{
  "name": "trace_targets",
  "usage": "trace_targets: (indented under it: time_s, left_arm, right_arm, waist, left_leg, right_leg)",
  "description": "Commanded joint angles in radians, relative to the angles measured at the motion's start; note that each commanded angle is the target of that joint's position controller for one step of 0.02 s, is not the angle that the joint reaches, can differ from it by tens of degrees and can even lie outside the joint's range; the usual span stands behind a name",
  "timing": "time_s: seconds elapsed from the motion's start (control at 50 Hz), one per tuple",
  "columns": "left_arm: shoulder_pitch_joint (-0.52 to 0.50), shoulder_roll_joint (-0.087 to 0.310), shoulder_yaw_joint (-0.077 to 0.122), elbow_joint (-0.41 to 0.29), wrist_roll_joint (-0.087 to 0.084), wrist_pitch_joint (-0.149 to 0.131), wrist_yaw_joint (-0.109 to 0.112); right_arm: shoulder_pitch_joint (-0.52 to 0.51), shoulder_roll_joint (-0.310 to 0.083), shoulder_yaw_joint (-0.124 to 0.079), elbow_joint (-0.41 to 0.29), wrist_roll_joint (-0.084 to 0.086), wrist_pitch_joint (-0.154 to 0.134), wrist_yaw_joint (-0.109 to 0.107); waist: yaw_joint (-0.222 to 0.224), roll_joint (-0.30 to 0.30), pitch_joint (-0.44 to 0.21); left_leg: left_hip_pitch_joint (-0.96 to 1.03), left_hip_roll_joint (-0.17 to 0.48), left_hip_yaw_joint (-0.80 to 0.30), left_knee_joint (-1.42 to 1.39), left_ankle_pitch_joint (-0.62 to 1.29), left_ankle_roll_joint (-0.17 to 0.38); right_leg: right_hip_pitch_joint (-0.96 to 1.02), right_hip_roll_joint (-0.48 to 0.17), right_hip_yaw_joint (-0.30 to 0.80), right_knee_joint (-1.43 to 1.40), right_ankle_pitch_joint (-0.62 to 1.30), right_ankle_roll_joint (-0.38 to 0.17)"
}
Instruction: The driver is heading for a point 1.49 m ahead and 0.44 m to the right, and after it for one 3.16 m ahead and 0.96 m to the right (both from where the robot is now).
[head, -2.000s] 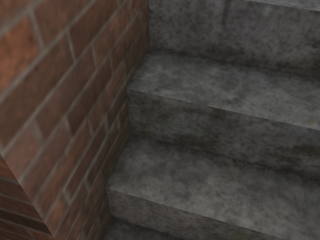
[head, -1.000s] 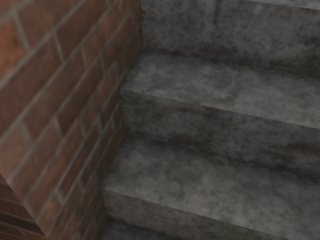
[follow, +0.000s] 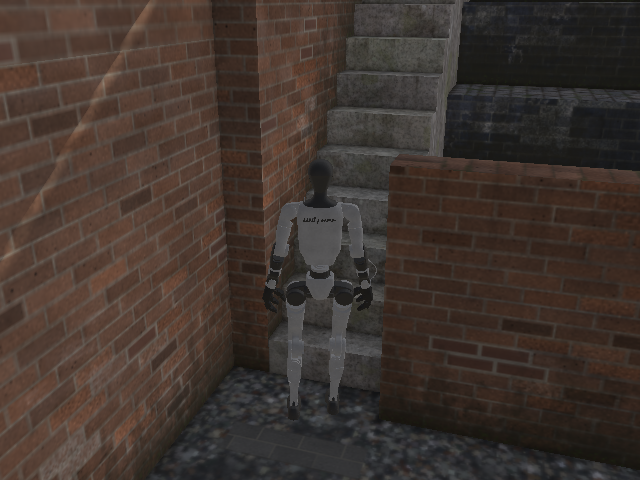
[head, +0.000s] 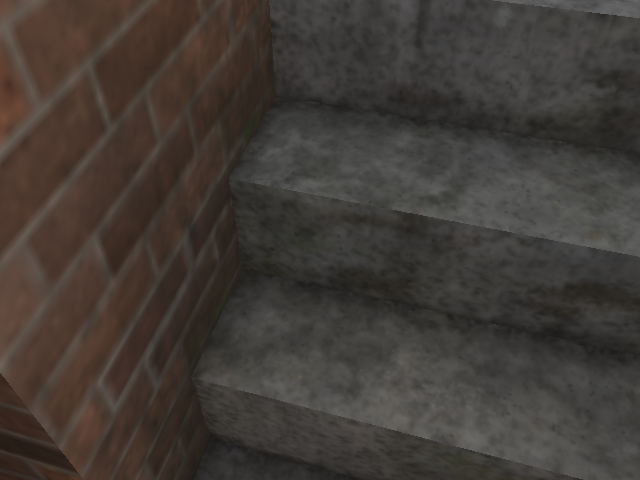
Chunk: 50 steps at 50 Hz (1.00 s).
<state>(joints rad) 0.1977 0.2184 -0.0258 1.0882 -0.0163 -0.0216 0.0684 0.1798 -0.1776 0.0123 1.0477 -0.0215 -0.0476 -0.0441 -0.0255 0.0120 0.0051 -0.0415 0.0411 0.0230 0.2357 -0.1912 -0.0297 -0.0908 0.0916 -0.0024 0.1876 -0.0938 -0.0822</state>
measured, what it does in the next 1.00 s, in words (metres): stands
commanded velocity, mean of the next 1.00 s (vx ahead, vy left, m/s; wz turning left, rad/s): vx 0.29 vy -0.07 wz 0.00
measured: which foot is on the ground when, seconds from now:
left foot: down 0.00-1.00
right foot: down 0.00-1.00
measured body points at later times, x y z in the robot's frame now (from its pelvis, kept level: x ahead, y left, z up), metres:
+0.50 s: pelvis +0.00 +0.00 +0.00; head +0.01 +0.00 +0.45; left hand +0.06 +0.26 -0.15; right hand +0.07 -0.23 -0.15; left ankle -0.04 +0.14 -0.75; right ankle +0.00 -0.07 -0.75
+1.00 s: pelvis +0.00 +0.01 +0.00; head +0.01 +0.01 +0.45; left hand +0.07 +0.26 -0.15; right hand +0.07 -0.22 -0.15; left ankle -0.04 +0.14 -0.75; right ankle +0.00 -0.07 -0.75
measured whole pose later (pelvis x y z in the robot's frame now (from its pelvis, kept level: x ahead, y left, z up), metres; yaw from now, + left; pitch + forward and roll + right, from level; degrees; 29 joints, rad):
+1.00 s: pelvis +0.00 +0.01 +0.00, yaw +0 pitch +0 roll +0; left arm 0.18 0.22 -0.02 1.09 -0.02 -0.03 0.07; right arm 0.18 -0.18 0.01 1.04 -0.02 -0.05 -0.04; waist -0.03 0.01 0.01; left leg -0.03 0.03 0.03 0.23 -0.19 -0.02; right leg -0.09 0.08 0.01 0.19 -0.10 -0.07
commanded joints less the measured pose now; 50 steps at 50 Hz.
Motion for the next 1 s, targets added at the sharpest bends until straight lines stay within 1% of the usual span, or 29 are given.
trace_targets:
  time_s: [0.02,1.0]
  left_arm:
    - [0.015,0.107,0.017,-0.027,0.0,-0.007,0.003]
    - [-0.004,0.112,0.02,-0.031,0.001,-0.013,0.0]
  right_arm:
    - [0.003,-0.083,-0.014,-0.036,0.0,-0.009,-0.002]
    - [0.003,-0.084,-0.013,-0.044,-0.002,-0.014,-0.001]
  waist:
    - [0.0,0.003,-0.007]
    - [-0.005,0.005,-0.012]
  left_leg:
    - [-0.102,0.119,-0.075,-0.05,0.037,0.029]
    - [-0.078,0.122,-0.078,-0.055,0.067,0.037]
  right_leg:
    - [0.091,-0.221,0.16,0.004,0.21,-0.009]
    - [0.079,-0.225,0.16,0.014,0.223,-0.015]
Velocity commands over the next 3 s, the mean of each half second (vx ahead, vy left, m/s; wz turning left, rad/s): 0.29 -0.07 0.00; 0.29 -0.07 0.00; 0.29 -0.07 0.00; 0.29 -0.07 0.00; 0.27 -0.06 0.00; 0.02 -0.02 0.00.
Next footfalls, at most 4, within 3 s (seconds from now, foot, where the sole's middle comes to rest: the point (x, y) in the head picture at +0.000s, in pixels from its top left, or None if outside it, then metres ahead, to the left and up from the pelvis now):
none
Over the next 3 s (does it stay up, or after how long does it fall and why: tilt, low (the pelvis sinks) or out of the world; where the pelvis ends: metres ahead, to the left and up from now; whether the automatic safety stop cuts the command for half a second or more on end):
stays up -0.02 0.04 0.00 its command is cut before an obstacle from the start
